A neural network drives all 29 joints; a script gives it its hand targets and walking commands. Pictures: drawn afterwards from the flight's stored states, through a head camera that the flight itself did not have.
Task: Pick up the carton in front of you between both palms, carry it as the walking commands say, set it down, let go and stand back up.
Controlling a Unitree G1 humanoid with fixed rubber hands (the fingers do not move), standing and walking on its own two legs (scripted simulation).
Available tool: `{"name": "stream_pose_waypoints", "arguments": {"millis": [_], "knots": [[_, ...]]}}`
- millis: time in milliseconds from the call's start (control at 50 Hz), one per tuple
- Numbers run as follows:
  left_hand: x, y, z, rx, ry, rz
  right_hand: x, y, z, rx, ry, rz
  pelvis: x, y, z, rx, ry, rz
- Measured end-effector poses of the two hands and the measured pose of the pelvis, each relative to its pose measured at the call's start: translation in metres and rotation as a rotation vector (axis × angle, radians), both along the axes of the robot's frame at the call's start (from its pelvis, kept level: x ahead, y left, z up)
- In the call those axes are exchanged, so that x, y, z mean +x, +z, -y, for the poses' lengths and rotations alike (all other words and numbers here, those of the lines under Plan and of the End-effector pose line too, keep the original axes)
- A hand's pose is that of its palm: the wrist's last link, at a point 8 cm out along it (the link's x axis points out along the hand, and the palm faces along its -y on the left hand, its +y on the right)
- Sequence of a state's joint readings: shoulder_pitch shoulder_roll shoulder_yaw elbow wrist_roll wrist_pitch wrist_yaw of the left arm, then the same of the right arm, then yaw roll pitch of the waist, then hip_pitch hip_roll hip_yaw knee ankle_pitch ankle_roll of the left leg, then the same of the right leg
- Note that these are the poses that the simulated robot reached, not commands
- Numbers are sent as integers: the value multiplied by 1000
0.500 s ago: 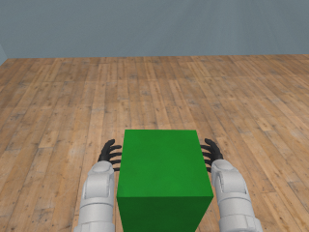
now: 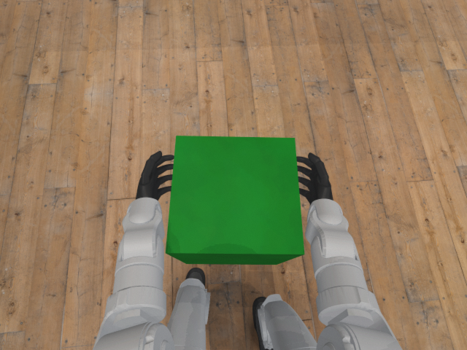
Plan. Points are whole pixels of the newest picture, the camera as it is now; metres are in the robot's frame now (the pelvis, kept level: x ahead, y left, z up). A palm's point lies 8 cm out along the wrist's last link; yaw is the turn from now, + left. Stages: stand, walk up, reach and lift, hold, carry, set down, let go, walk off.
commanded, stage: set down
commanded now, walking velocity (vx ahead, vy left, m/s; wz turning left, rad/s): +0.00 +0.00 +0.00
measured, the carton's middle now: (233, 209) +0.36 +0.02 -0.17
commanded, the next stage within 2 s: none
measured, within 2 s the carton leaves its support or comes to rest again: neither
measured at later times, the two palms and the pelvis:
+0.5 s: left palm (165, 193) +0.40 +0.17 -0.23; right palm (296, 191) +0.41 -0.13 -0.21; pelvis -0.03 +0.01 -0.14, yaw -4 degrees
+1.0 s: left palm (176, 200) +0.42 +0.17 -0.39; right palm (281, 195) +0.44 -0.13 -0.38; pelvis -0.06 +0.01 -0.26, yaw -6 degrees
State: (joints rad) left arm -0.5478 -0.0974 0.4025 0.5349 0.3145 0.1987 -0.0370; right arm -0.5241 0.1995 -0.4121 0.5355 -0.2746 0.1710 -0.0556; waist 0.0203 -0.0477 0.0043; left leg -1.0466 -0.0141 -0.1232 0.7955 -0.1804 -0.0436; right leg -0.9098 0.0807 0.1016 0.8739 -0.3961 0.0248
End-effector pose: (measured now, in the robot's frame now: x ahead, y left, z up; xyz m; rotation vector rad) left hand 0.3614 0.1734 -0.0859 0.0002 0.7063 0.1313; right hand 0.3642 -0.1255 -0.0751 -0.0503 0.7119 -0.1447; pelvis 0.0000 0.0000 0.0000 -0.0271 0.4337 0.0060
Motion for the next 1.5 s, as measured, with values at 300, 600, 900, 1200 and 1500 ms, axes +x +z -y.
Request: {"name": "stream_pose_waypoints", "arguments": {"millis": [300, 600, 900, 1200, 1500], "knots": [[31, -77, 1, -37, 28, 54, 31, -77, 1, 40, -30, 58, -21, -86, -7, -12, -32, -266], [46, -175, 3, -25, 33, 24, 53, -170, 3, 11, 1, 30, -41, -165, -16, -36, -40, -372], [57, -270, 3, -4, 51, 6, 72, -270, 3, 25, 30, 11, -56, -235, -10, -21, -67, -420], [67, -360, 1, 18, 63, -29, 88, -364, 1, 21, 69, -25, -69, -295, -3, 5, -95, -415], [76, -385, -2, 46, 69, -53, 94, -403, -1, 35, 91, -34, -66, -321, -1, 48, -131, -367]]}}
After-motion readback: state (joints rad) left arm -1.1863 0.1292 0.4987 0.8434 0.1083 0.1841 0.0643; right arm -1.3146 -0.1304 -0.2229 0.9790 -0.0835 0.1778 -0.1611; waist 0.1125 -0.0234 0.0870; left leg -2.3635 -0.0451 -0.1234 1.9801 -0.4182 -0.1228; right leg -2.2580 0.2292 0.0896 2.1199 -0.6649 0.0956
